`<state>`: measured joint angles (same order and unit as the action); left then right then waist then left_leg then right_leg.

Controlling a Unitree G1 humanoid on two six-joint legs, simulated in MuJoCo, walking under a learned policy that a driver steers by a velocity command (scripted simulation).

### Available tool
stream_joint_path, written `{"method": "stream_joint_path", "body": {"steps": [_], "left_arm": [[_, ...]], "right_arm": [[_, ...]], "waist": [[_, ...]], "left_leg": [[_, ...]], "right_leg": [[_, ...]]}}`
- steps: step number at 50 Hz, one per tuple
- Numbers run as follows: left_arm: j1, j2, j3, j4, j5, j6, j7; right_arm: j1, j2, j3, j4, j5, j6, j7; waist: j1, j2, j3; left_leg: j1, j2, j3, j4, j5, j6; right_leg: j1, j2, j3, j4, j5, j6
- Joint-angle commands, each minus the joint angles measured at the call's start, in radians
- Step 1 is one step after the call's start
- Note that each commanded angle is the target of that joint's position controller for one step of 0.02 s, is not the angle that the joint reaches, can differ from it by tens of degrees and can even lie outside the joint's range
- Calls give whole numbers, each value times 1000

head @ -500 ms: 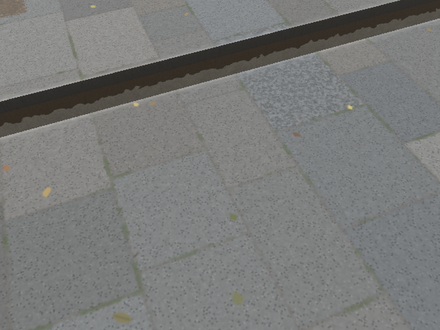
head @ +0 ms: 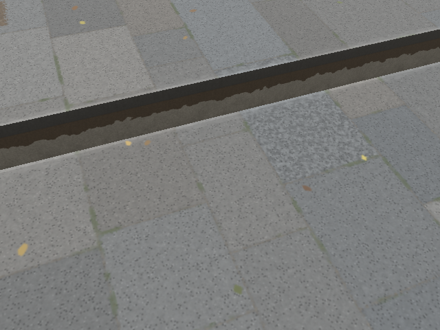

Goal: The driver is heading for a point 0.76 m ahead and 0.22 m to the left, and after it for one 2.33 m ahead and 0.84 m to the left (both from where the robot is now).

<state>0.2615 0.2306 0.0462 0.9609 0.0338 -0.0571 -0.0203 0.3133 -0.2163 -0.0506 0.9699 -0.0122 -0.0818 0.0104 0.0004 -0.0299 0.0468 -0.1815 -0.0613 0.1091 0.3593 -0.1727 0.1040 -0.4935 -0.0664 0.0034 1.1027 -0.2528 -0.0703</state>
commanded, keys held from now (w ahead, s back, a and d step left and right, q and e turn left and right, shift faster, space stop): w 0.14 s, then w+q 0.86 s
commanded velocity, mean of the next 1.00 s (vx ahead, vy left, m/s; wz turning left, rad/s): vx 0.50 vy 0.00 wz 0.38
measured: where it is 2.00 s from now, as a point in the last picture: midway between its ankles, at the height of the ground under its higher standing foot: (127, 204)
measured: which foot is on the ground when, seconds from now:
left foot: down 0.00-0.36, up 0.38-0.88, down 0.90-1.00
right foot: up 0.00-0.34, down 0.36-0.88, up 0.90-1.00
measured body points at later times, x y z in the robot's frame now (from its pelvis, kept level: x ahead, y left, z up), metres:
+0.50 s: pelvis +0.27 -0.04 -0.01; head +0.30 -0.05 +0.44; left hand +0.35 +0.23 -0.13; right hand +0.31 -0.29 -0.16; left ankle +0.16 +0.07 -0.65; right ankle +0.33 -0.11 -0.74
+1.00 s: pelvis +0.50 +0.07 -0.02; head +0.53 +0.09 +0.43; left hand +0.42 +0.31 -0.16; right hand +0.74 -0.11 -0.14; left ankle +0.54 +0.13 -0.74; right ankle +0.43 -0.10 -0.64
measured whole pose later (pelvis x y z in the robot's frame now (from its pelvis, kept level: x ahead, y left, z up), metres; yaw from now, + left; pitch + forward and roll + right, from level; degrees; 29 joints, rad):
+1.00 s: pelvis +0.50 +0.07 -0.02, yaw +27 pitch +0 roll +0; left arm 0.30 0.22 0.05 0.92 0.01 -0.07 0.00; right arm 0.14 -0.25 -0.08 0.85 -0.03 -0.02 0.02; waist 0.02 -0.01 0.08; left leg -0.37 -0.09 0.09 0.57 -0.21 0.13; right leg -0.32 -0.08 -0.07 1.22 -0.39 0.00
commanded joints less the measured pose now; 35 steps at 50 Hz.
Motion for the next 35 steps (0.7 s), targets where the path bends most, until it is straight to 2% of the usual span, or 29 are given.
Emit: {"method": "stream_joint_path", "body": {"steps": [1,4,7,10,13,15,16,17,18,19,20,21,22,24,26,27,29,33,35], "left_arm": [[36,27,5,-29,4,16,-9],[-100,30,3,-71,-1,18,-11],[-208,13,-9,-101,-9,13,-12],[-295,19,-11,-130,-9,9,-9],[-335,36,-8,-158,-13,-3,-7],[-279,53,-1,-152,-17,-17,-2],[-190,69,7,-126,-17,-25,5],[-27,95,21,-76,-8,-37,16],[149,173,44,-49,19,-48,32],[194,276,70,-55,34,-41,32],[125,198,58,-72,5,-23,27],[27,127,38,-85,-3,-23,26],[-25,82,27,-88,-5,-29,23],[-30,40,15,-67,-11,-41,32],[14,36,14,-47,-18,-59,33],[28,47,17,-39,-22,-66,33],[52,61,21,-30,-19,-72,34],[89,64,19,-15,-14,-72,33],[110,83,23,-10,-14,-71,35]], "right_arm": [[59,-96,-14,-10,5,-26,-2],[118,-86,-7,13,6,-23,-4],[164,-86,-2,31,5,-23,-8],[227,-87,1,56,0,-18,-15],[232,-107,-4,64,-10,-10,-25],[192,-122,-10,58,-15,-6,-29],[169,-131,-13,53,-14,-6,-28],[148,-128,-12,49,-7,-6,-23],[135,-95,-3,16,7,-11,-18],[257,25,18,-9,49,-5,-18],[210,-97,-12,5,19,6,-26],[133,-103,-21,-11,12,9,-22],[91,-77,-19,-21,9,11,-15],[86,-52,-23,-24,-15,36,1],[77,-25,-23,-35,-19,59,13],[48,-21,-23,-49,-20,67,18],[-25,-24,-23,-79,-22,75,26],[-179,-24,-12,-141,-18,74,42],[-252,-19,-4,-168,-18,72,49]], "waist": [[28,82,16],[-3,82,48],[-30,87,57],[-59,89,65],[-57,92,67],[-17,100,46],[21,102,4],[91,66,-84],[151,-9,-221],[97,-231,-365],[91,-90,-325],[53,-31,-168],[34,-8,-91],[-10,-49,-30],[-25,-48,-30],[-30,-46,-19],[-28,-38,1],[-9,-35,40],[9,-38,49]], "left_leg": [[19,259,-219,-240,175,102],[67,239,-183,-253,236,93],[104,228,-152,-246,303,80],[184,245,-182,-207,377,92],[267,276,-225,-144,465,108],[266,278,-232,-69,581,90],[245,261,-226,23,682,75],[178,213,-192,202,670,53],[-11,156,-159,471,406,33],[-363,-10,-66,821,-286,-11],[-439,31,-158,920,-327,6],[-458,81,-171,913,-232,9],[-434,116,-167,874,-165,4],[-374,149,-160,820,-124,-12],[-370,152,-146,813,-95,-23],[-400,159,-141,803,-67,-28],[-465,173,-132,767,4,-37],[-491,168,-93,553,143,-50],[-455,157,-53,436,185,-42]], "right_leg": [[-99,-45,-8,-43,94,23],[-177,-52,-32,-184,192,45],[-154,-28,-60,-350,263,49],[-151,-2,-69,-445,265,47],[-146,15,-54,-503,194,33],[-31,43,-53,-557,120,12],[99,75,-65,-593,91,-3],[320,80,-65,-656,136,-28],[591,-109,127,-668,50,-76],[866,-403,560,-746,-9,-198],[770,-377,633,-815,-97,-193],[622,-336,463,-840,-103,-158],[502,-292,340,-879,-20,-131],[372,-219,167,-920,91,-78],[349,-211,91,-938,179,-75],[349,-211,55,-951,204,-78],[358,-207,-7,-968,234,-80],[374,-177,-124,-974,302,-74],[394,-182,-167,-970,336,-69]]}}
Velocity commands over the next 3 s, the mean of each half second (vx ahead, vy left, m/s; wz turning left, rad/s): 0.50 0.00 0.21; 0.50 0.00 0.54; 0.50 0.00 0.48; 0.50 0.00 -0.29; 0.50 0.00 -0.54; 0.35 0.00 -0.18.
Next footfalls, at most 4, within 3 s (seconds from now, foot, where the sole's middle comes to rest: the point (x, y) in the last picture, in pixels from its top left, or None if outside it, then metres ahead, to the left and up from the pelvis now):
0.36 right None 0.37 -0.11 -0.78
0.90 left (173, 303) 0.57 0.15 -0.78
1.46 right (163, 206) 0.93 0.21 -0.78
1.98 left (84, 188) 1.01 0.51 -0.78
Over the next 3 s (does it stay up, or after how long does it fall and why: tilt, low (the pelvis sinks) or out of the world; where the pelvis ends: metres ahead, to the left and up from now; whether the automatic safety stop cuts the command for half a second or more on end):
stays up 1.42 0.46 -0.04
